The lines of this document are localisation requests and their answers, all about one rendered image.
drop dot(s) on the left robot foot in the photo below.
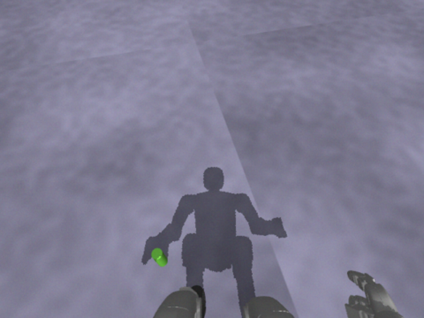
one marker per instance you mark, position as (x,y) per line
(199,290)

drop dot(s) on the can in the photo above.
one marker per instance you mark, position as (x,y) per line
(159,257)

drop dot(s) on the right robot hand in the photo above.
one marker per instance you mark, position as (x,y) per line
(377,298)

